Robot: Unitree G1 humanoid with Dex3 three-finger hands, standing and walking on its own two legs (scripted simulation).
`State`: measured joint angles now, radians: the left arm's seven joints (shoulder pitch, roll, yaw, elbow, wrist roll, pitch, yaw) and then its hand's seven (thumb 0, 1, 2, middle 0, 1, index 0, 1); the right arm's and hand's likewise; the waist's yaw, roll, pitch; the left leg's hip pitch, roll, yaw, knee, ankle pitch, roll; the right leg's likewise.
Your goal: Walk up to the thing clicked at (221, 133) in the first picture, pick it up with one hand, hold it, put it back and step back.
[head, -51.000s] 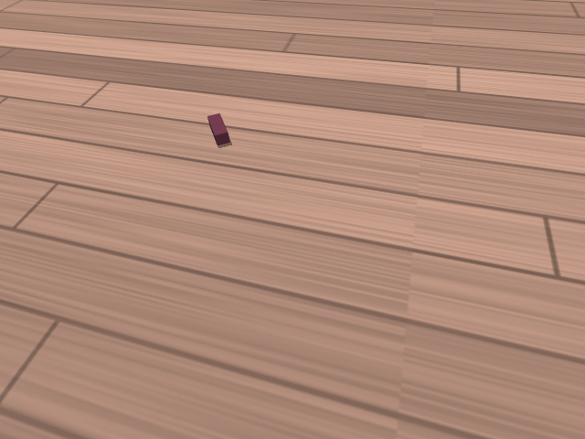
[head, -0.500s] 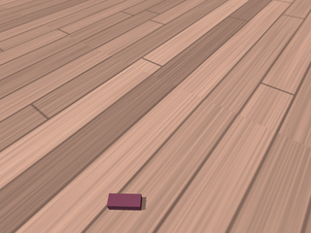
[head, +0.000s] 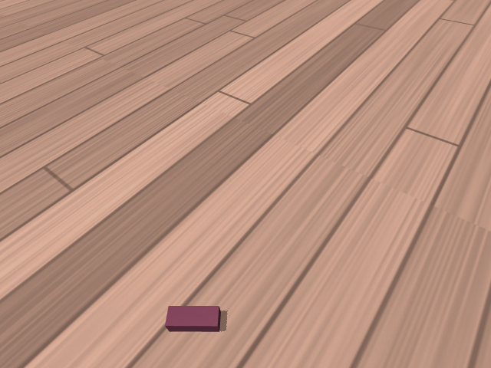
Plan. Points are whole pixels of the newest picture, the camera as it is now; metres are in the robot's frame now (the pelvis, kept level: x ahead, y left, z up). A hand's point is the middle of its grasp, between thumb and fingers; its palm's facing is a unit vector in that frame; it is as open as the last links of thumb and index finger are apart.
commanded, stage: stand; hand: left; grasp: from above
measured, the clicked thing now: (194, 318) +0.43 +0.28 -0.75
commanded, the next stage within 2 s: step back in 1.26 s
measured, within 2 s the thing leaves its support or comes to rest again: neither
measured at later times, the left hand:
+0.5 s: hand out of the picture +0.08 +0.23 -0.16, palm faces +0.02 -0.94 -0.33, open 7.4 cm
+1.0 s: hand out of the picture +0.09 +0.23 -0.15, palm faces +0.00 -0.94 -0.34, open 7.4 cm
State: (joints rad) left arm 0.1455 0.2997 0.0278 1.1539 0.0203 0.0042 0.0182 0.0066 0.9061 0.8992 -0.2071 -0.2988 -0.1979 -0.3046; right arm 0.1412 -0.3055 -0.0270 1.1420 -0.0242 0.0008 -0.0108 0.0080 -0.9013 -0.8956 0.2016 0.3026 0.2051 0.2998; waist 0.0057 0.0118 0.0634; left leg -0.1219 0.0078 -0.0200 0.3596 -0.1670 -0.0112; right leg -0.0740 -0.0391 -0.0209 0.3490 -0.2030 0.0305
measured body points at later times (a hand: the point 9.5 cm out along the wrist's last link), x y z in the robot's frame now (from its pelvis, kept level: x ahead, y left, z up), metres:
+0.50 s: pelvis +0.01 -0.01 +0.00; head +0.02 -0.02 +0.45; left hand +0.08 +0.28 -0.13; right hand +0.08 -0.30 -0.14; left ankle +0.02 +0.13 -0.75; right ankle +0.00 -0.14 -0.75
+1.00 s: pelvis +0.02 -0.02 +0.00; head +0.02 -0.02 +0.45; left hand +0.09 +0.28 -0.13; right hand +0.08 -0.31 -0.14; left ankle +0.02 +0.13 -0.75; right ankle +0.00 -0.14 -0.75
